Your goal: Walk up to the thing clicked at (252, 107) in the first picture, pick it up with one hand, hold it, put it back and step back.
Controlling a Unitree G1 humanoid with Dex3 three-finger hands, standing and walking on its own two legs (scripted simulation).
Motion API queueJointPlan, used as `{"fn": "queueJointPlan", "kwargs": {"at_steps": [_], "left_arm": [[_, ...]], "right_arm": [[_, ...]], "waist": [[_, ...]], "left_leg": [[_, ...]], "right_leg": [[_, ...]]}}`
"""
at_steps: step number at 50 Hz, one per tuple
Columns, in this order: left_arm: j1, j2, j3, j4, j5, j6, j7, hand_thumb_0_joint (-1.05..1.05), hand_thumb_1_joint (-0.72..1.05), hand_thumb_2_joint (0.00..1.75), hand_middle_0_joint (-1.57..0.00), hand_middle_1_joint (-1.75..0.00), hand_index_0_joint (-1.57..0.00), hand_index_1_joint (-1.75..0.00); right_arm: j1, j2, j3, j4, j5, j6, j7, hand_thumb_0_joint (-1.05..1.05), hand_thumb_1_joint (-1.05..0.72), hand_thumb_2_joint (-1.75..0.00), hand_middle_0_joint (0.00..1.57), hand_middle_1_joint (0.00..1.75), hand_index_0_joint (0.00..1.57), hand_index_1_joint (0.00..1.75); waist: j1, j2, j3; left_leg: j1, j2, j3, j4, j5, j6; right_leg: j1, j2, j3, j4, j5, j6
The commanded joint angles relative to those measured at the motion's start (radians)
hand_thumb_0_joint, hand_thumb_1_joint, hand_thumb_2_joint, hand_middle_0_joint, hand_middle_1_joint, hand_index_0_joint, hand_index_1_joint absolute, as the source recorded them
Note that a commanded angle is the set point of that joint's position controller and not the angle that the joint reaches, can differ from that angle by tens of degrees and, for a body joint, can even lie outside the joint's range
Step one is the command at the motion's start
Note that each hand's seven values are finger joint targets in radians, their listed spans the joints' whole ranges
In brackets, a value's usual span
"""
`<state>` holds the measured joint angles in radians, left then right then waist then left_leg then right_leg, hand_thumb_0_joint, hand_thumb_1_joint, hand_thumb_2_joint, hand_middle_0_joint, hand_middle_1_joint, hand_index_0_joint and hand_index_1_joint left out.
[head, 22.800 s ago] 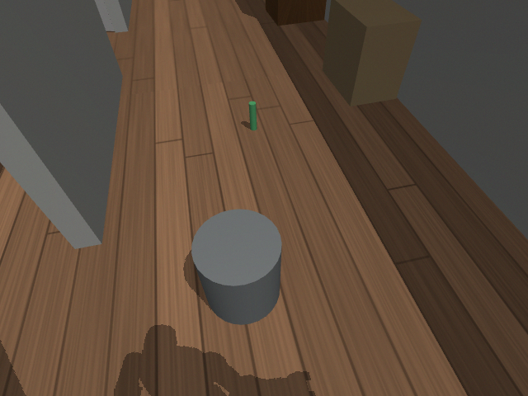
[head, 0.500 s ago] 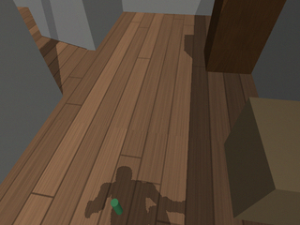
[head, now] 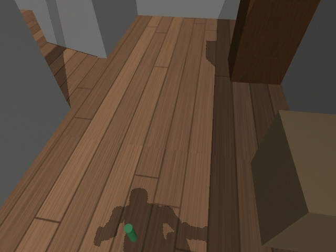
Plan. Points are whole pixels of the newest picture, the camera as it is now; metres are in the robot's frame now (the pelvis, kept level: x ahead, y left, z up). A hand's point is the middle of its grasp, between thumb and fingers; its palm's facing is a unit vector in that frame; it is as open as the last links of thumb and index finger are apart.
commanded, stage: stand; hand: left
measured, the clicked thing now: (131, 233) +0.35 +0.23 -0.69
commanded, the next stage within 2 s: go down in 0.46 s
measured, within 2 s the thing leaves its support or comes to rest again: neither
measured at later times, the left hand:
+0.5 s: hand out of the picture +0.07 +0.26 -0.15, palm faces -0.03 -0.94 -0.35, open 7.4 cm
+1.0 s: hand out of the picture +0.15 +0.28 -0.17, palm faces +0.04 -0.94 -0.34, open 14.7 cm
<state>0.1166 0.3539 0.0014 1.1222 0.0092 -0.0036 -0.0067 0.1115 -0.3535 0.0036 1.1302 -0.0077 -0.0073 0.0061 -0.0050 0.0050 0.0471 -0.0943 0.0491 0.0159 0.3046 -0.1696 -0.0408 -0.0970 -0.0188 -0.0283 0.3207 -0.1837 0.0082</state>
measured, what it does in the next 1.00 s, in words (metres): stands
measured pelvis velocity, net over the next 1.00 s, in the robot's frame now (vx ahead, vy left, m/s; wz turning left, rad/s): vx -0.01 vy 0.01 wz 0.00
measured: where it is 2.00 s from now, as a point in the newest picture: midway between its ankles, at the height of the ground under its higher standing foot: outside the picture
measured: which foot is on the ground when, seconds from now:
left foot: down 0.00-1.00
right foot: down 0.00-1.00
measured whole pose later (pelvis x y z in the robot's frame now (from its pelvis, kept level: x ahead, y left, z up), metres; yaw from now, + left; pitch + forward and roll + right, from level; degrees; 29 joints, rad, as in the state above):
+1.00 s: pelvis -0.01 +0.01 -0.04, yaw +0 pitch +9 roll -1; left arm 0.04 0.34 0.20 0.89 0.08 0.09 -0.05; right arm 0.26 -0.25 -0.03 0.71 0.02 -0.07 -0.03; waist -0.04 0.00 -0.04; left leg -0.54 0.04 0.01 0.74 -0.36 -0.02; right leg -0.53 -0.03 -0.02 0.72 -0.35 0.02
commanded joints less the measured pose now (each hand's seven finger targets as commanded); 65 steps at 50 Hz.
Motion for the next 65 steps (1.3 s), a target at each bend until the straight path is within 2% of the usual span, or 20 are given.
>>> {"fn": "queueJointPlan", "kwargs": {"at_steps": [1,27,28,29,30,31,32,34,36,38,40,42,44,46,50,53,55,59,60,65], "left_arm": [[-0.04,0.218,0.042,-0.056,-0.002,-0.025,0.012,0.0,0.9,0.9,-0.2,-0.3,-0.2,-0.3],[-0.038,0.217,0.041,-0.065,0.002,-0.025,0.014,0.0,0.9,0.9,-0.2,-0.3,-0.2,-0.3],[-0.025,0.218,0.04,-0.06,0.001,-0.025,0.014,0.0,0.82,0.82,-0.28,-0.22,-0.28,-0.22],[-0.376,0.039,0.045,-0.411,-0.05,-0.115,0.028,0.0,0.74,0.74,-0.2,-0.14,-0.2,-0.14],[-0.463,0.095,0.065,-0.334,-0.043,-0.105,0.033,0.0,0.66,0.66,-0.12,-0.06,-0.12,-0.06],[-0.297,0.186,0.131,-0.162,-0.026,-0.065,0.04,0.0,0.58,0.58,-0.04,-0.04,-0.04,-0.04],[-0.213,0.2,0.153,-0.107,-0.017,-0.049,0.03,0.0,0.5,0.5,-0.02,-0.07,-0.02,-0.06],[-0.306,0.275,0.192,-0.169,0.016,-0.062,0.015,0.0,0.34,0.34,-0.01,-0.08,-0.02,-0.07],[-0.17,0.251,0.215,-0.079,0.057,-0.039,-0.012,0.0,0.23,0.22,-0.02,-0.09,-0.03,-0.08],[-0.091,0.249,0.258,-0.108,0.08,-0.025,-0.025,0.0,0.14,0.2,-0.03,-0.1,-0.04,-0.09],[-0.094,0.219,0.252,-0.17,0.081,0.001,-0.023,0.0,0.02,0.17,-0.06,-0.1,-0.06,-0.09],[-0.088,0.198,0.251,-0.195,0.079,0.033,-0.019,0.0,-0.06,0.25,-0.06,-0.22,-0.07,-0.21],[-0.129,0.199,0.251,-0.262,0.075,0.053,-0.024,0.0,-0.18,0.17,-0.06,-0.14,-0.06,-0.14],[-0.085,0.177,0.247,-0.286,0.069,0.07,-0.031,0.0,-0.28,0.11,-0.06,-0.09,-0.06,-0.09],[-0.076,0.153,0.237,-0.415,0.057,0.079,-0.047,0.0,-0.44,0.07,-0.08,-0.1,-0.07,-0.1],[-0.074,0.173,0.262,-0.519,0.054,0.075,-0.045,0.0,-0.54,0.07,-0.08,-0.13,-0.08,-0.13],[-0.013,0.188,0.283,-0.583,0.052,0.085,-0.048,0.0,-0.58,0.07,-0.09,-0.14,-0.09,-0.14],[0.079,0.183,0.287,-0.676,0.047,0.125,-0.054,0.0,-0.59,0.04,-0.1,-0.11,-0.09,-0.11],[0.07,0.208,0.303,-0.714,0.047,0.135,-0.051,0.0,-0.6,0.03,-0.09,-0.1,-0.09,-0.1],[0.126,0.179,0.299,-0.8,0.035,0.185,-0.056,0.0,-0.61,0.03,-0.1,-0.1,-0.09,-0.1]], "right_arm": [[-0.036,-0.207,-0.04,-0.054,-0.004,-0.019,-0.011,0.0,-0.9,-0.9,0.2,0.3,0.2,0.3],[-0.034,-0.213,-0.046,-0.058,-0.006,-0.017,-0.012,0.0,-0.9,-0.9,0.2,0.3,0.2,0.3],[-0.037,-0.209,-0.044,-0.055,-0.004,-0.016,-0.011,0.0,-0.93,-0.92,0.21,0.3,0.2,0.3],[-0.018,-0.039,-0.004,-0.342,0.065,-0.068,-0.031,0.0,-0.97,-0.92,0.2,0.3,0.2,0.3],[0.03,-0.063,-0.007,-0.288,0.065,-0.068,-0.041,0.0,-0.96,-0.92,0.2,0.3,0.2,0.3],[0.059,-0.097,-0.021,-0.274,0.063,-0.059,-0.047,0.0,-0.99,-0.93,0.2,0.3,0.2,0.3],[0.067,-0.099,-0.034,-0.294,0.063,-0.051,-0.046,0.0,-0.96,-0.92,0.2,0.3,0.2,0.3],[0.097,-0.102,-0.064,-0.335,0.052,-0.062,-0.057,0.0,-0.95,-0.91,0.2,0.3,0.2,0.3],[0.12,-0.096,-0.079,-0.364,0.034,-0.068,-0.052,0.0,-0.95,-0.91,0.2,0.3,0.2,0.3],[0.135,-0.083,-0.092,-0.402,0.027,-0.07,-0.045,0.0,-0.94,-0.91,0.2,0.3,0.2,0.3],[0.128,-0.068,-0.093,-0.444,0.027,-0.072,-0.044,0.0,-0.92,-0.9,0.2,0.3,0.2,0.3],[0.11,-0.067,-0.089,-0.475,0.03,-0.074,-0.042,0.0,-0.93,-0.9,0.2,0.3,0.2,0.3],[0.104,-0.069,-0.095,-0.51,0.029,-0.081,-0.041,0.0,-0.9,-0.9,0.2,0.3,0.2,0.3],[0.107,-0.064,-0.095,-0.535,0.028,-0.093,-0.04,0.0,-0.88,-0.89,0.2,0.3,0.2,0.3],[0.128,-0.06,-0.101,-0.565,0.026,-0.118,-0.046,0.0,-0.85,-0.89,0.2,0.3,0.2,0.3],[0.123,-0.057,-0.104,-0.593,0.024,-0.138,-0.049,0.0,-0.85,-0.89,0.2,0.3,0.2,0.3],[0.122,-0.056,-0.103,-0.615,0.025,-0.147,-0.052,0.0,-0.86,-0.89,0.2,0.3,0.2,0.3],[0.126,-0.06,-0.1,-0.636,0.023,-0.161,-0.064,0.0,-0.86,-0.89,0.2,0.3,0.2,0.3],[0.12,-0.062,-0.099,-0.645,0.025,-0.163,-0.067,0.0,-0.84,-0.88,0.2,0.3,0.2,0.3],[0.116,-0.043,-0.087,-0.67,0.019,-0.178,-0.082,0.0,-0.86,-0.89,0.2,0.3,0.2,0.3]], "waist": [[0.003,-0.003,-0.051],[0.004,-0.009,-0.07],[0.006,-0.012,-0.054],[-0.113,0.033,0.026],[-0.076,-0.027,-0.025],[-0.061,-0.051,-0.013],[-0.024,-0.033,-0.015],[-0.016,-0.025,-0.15],[-0.009,-0.03,-0.222],[0.033,0.001,-0.304],[0.032,0.032,-0.309],[0.027,0.056,-0.264],[0.006,0.034,-0.261],[-0.002,0.017,-0.238],[-0.018,0.013,-0.278],[-0.021,0.037,-0.308],[-0.009,0.057,-0.33],[-0.017,0.096,-0.354],[-0.015,0.086,-0.356],[-0.03,0.09,-0.365]], "left_leg": [[0.006,0.092,-0.068,-0.042,0.103,0.042],[0.013,0.095,-0.065,-0.033,0.107,0.049],[0.012,0.093,-0.07,-0.041,0.112,0.044],[-0.122,-0.06,0.059,0.035,-0.034,0.051],[-0.117,-0.056,0.048,0.049,-0.042,0.057],[-0.142,-0.063,0.05,0.068,-0.063,0.059],[-0.171,-0.057,0.049,0.087,-0.038,0.053],[-0.171,-0.055,0.04,0.135,0.01,0.053],[-0.222,-0.06,0.031,0.203,0.049,0.052],[-0.241,-0.07,0.03,0.247,0.112,0.048],[-0.256,-0.072,0.03,0.254,0.109,0.043],[-0.286,-0.064,0.024,0.275,0.097,0.035],[-0.309,-0.051,0.015,0.311,0.072,0.034],[-0.363,-0.049,0.015,0.346,0.018,0.038],[-0.397,-0.038,0.003,0.417,0.026,0.037],[-0.437,-0.029,-0.011,0.47,-0.004,0.035],[-0.458,-0.024,-0.02,0.49,-0.008,0.034],[-0.457,-0.014,-0.036,0.513,0.016,0.026],[-0.472,-0.016,-0.039,0.525,0.005,0.029],[-0.525,-0.021,-0.03,0.592,0.005,0.037]], "right_leg": [[-0.018,-0.118,0.092,-0.055,0.121,-0.024],[-0.006,-0.123,0.094,-0.054,0.132,-0.026],[-0.022,-0.116,0.088,-0.057,0.126,-0.023],[-0.218,0.002,0.021,-0.005,0.039,-0.009],[-0.165,0.001,0.005,0.003,0.007,-0.005],[-0.179,0.01,-0.005,0.009,-0.031,-0.009],[-0.185,0.014,-0.014,0.035,-0.032,-0.016],[-0.169,0.009,-0.006,0.09,0.028,-0.014],[-0.178,0.008,-0.005,0.163,0.077,-0.015],[-0.15,0.006,-0.002,0.213,0.13,-0.019],[-0.164,0.006,0.0,0.225,0.123,-0.02],[-0.237,0.016,-0.007,0.249,0.09,-0.026],[-0.299,0.023,-0.015,0.281,0.05,-0.025],[-0.341,0.022,-0.017,0.307,-0.002,-0.023],[-0.412,0.025,-0.021,0.39,0.003,-0.02],[-0.474,0.024,-0.022,0.452,-0.03,-0.022],[-0.49,0.023,-0.023,0.479,-0.041,-0.024],[-0.522,0.025,-0.025,0.525,-0.037,-0.025],[-0.528,0.024,-0.024,0.528,-0.043,-0.023],[-0.561,0.017,-0.017,0.561,-0.029,-0.021]]}}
